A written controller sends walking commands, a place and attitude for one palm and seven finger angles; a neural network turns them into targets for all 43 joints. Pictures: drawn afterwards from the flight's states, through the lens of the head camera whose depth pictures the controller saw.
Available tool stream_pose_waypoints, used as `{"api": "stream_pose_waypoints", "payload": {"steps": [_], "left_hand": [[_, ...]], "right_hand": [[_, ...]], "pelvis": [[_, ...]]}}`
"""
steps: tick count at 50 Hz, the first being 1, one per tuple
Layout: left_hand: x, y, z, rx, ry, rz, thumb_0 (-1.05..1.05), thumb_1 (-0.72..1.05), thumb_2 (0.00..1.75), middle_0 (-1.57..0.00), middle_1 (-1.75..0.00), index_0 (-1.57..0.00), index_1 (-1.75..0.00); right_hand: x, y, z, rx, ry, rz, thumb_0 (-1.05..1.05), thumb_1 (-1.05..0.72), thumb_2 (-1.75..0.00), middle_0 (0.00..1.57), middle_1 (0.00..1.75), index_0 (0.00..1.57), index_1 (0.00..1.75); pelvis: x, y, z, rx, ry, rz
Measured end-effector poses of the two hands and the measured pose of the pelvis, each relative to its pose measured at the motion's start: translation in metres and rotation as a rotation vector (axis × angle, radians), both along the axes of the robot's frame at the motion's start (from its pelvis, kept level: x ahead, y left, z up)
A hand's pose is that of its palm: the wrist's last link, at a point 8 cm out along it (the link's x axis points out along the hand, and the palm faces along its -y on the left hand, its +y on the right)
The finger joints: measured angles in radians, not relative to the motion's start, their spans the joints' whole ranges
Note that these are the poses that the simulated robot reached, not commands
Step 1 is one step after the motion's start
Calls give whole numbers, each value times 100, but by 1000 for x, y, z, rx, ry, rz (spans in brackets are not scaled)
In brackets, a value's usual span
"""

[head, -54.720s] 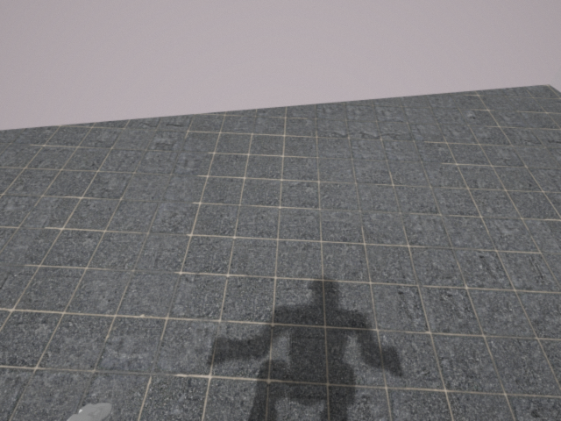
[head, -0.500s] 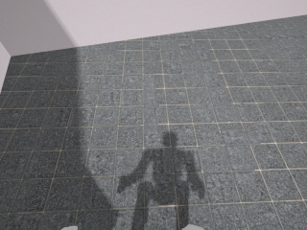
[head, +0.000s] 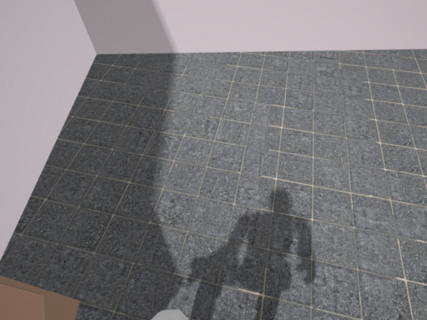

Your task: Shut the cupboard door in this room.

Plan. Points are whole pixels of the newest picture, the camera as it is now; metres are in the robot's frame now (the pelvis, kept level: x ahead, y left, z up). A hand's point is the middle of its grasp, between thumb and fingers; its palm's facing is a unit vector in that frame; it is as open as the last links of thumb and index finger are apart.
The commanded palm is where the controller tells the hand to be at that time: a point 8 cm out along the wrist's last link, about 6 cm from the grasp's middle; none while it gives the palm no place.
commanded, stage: turn or walk to find it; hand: left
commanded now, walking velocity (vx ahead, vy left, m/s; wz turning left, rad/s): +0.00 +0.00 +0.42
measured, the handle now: out of the picture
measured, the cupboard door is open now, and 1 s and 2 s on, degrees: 25 25 25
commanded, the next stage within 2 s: stand and wait in 1.90 s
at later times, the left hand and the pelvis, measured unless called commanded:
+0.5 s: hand out of the picture +0.08 +0.21 -0.16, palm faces +0.20 -0.95 -0.26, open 7.4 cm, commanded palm none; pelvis +0.01 +0.00 -0.01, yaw +11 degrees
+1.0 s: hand out of the picture -0.05 +0.22 -0.18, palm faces +0.45 -0.85 -0.26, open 7.4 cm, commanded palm none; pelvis +0.01 +0.01 -0.01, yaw +25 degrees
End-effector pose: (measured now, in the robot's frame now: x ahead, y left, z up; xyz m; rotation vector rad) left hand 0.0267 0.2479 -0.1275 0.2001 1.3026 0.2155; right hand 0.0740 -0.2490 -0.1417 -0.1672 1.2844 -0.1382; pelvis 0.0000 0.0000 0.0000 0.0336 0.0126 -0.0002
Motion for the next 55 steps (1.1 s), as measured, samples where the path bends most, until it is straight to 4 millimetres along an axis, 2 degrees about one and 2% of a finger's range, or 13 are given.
{"api": "stream_pose_waypoints", "payload": {"steps": [5, 8, 12, 17, 23, 27, 32, 37, 42, 46, 48, 51, 55], "left_hand": [[-36, 31, -24, -15, 70, 87, 0, 90, 90, -21, -30, -20, -30], [-42, 41, -24, -17, 98, 114, 0, 91, 90, -20, -30, -20, -30], [-30, 44, -15, -28, 52, 130, 0, 91, 90, -20, -30, -20, -30], [-6, 38, -7, -27, -26, 132, 0, 91, 90, -20, -30, -20, -30], [27, 16, 0, -8, -113, 120, 0, 91, 90, -20, -30, -20, -30], [34, -2, 5, 21, -169, 125, 0, 91, 90, -20, -30, -20, -30], [18, -15, 13, 26, -155, 182, 0, 90, 90, -20, -30, -20, -30], [-8, -18, 11, 12, -114, 247, 0, 90, 90, -21, -30, -20, -30], [-50, -9, -3, -7, -57, 336, 0, 90, 90, -21, -30, -21, -30], [-87, 7, -23, -20, 0, 414, 0, 90, 90, -21, -30, -20, -30], [-99, 12, -24, -18, 37, 438, 0, 90, 90, -20, -30, -20, -30], [-104, 16, -17, -17, 42, 464, 0, 91, 90, -20, -30, -20, -30], [-95, 17, -7, -5, -8, 483, 0, 91, 90, -20, -30, -20, -30]], "right_hand": [[44, 26, 6, -37, -108, 93, 1, -91, -90, 20, 30, 20, 30], [56, 38, 15, -48, -145, 121, 0, -91, -89, 20, 30, 20, 30], [58, 47, 22, -48, -143, 144, 0, -91, -89, 20, 30, 20, 30], [50, 49, 19, -26, -106, 154, 0, -91, -89, 20, 30, 20, 30], [33, 30, -1, 8, -31, 142, 0, -91, -89, 20, 30, 20, 30], [28, 12, -18, 26, 19, 146, 1, -91, -89, 20, 30, 20, 30], [32, 0, -16, 24, 66, 182, 1, -91, -89, 20, 30, 20, 30], [47, 4, -7, 13, 79, 242, 1, -91, -90, 20, 30, 20, 30], [79, 28, -1, -8, 32, 337, 1, -91, -90, 20, 30, 20, 30], [108, 56, 0, -27, -60, 409, 1, -91, -90, 20, 30, 20, 30], [117, 67, 6, -27, -97, 429, 1, -91, -90, 20, 30, 20, 30], [125, 77, 14, -28, -123, 457, 0, -91, -89, 20, 30, 20, 30], [130, 84, 14, -13, -117, 493, 0, -91, -89, 20, 30, 20, 30]], "pelvis": [[2, 19, -13, -22, 0, 46], [2, 25, -9, -31, -8, 60], [3, 29, -1, -46, -8, 88], [5, 24, 3, -48, -2, 125], [10, 4, -3, -33, 4, 173], [12, -10, -10, -26, -4, 220], [14, -16, -3, -5, -10, 274], [16, -17, 2, 12, -3, 323], [15, -6, -1, 3, -1, 372], [12, 8, -14, -15, -3, 407], [11, 10, -12, -18, -7, 413], [12, 12, -6, -33, -11, 437], [14, 10, -1, -39, -13, 467]]}}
